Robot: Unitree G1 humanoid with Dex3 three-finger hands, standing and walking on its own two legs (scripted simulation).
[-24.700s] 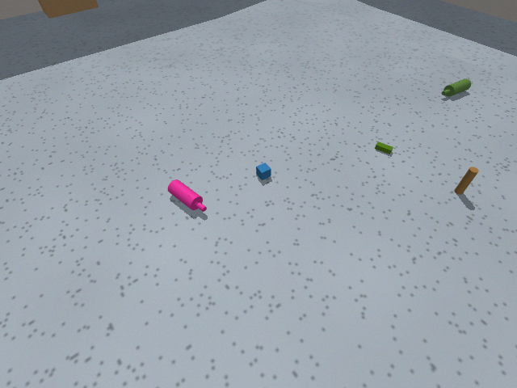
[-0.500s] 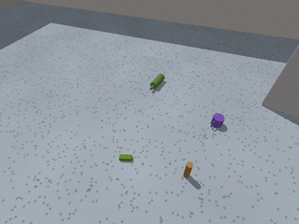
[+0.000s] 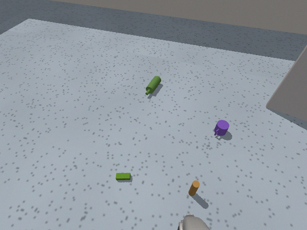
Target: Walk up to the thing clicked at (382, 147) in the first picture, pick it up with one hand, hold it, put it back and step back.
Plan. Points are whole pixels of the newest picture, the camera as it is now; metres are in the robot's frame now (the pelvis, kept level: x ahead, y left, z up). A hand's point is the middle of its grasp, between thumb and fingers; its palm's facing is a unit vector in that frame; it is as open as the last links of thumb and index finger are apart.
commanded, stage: walk up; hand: left
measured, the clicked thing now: (123, 176) +0.55 +0.22 -0.75
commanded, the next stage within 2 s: none
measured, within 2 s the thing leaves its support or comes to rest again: neither
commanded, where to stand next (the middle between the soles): +0.17 -0.02 m, yaw +0 degrees
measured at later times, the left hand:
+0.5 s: hand (87, 207) +0.22 +0.23 -0.17, palm faces +0.00 -0.94 -0.34, open 7.4 cm
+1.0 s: hand (84, 222) +0.18 +0.22 -0.15, palm faces -0.02 -0.90 -0.43, open 7.4 cm
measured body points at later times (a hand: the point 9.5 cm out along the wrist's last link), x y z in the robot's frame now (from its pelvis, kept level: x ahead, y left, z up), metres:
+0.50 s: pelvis +0.15 -0.03 -0.02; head +0.19 -0.02 +0.43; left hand +0.22 +0.28 -0.14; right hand +0.23 -0.35 -0.13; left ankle +0.23 +0.08 -0.74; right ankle +0.14 -0.14 -0.73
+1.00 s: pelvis +0.12 -0.05 -0.01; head +0.16 -0.08 +0.43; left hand +0.18 +0.27 -0.12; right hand +0.24 -0.36 -0.15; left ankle +0.15 +0.09 -0.74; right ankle +0.10 -0.18 -0.74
